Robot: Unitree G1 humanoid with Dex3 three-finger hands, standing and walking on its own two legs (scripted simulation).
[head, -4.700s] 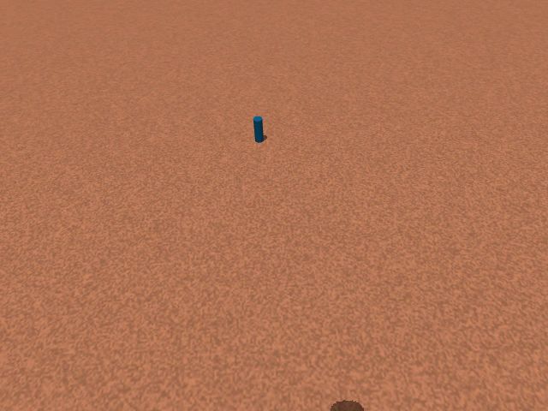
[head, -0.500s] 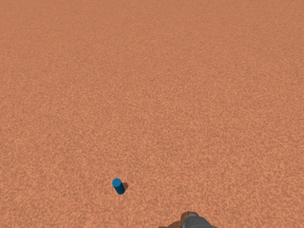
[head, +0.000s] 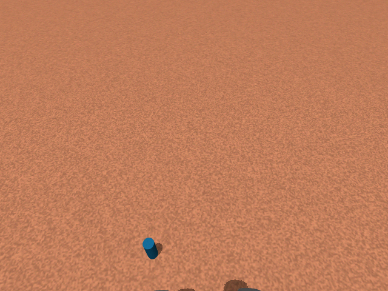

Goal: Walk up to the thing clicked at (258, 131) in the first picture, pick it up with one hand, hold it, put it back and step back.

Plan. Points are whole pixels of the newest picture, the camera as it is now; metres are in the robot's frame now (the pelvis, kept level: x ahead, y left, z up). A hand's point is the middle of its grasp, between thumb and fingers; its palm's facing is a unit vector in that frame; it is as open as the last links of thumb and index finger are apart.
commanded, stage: walk up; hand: left
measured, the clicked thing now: (150, 248) +0.41 +0.23 -0.68
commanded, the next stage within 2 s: stand in 1.50 s
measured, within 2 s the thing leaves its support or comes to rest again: neither
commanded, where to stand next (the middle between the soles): +0.07 +0.02 m, yaw +1 degrees
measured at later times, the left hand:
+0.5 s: hand out of the picture +0.09 +0.26 -0.13, palm faces +0.02 -0.93 -0.37, open 7.4 cm
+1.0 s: hand out of the picture +0.14 +0.25 -0.13, palm faces -0.01 -0.94 -0.33, open 7.4 cm
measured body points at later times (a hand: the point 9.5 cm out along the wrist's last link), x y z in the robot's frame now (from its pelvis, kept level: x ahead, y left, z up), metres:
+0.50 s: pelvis +0.03 +0.00 +0.02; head +0.05 -0.01 +0.47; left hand +0.09 +0.31 -0.10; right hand +0.15 -0.29 -0.11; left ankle +0.06 +0.13 -0.72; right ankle +0.05 -0.13 -0.72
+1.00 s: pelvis +0.04 +0.00 +0.03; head +0.05 +0.00 +0.48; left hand +0.14 +0.30 -0.10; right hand +0.11 -0.30 -0.11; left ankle +0.06 +0.13 -0.72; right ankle +0.05 -0.13 -0.72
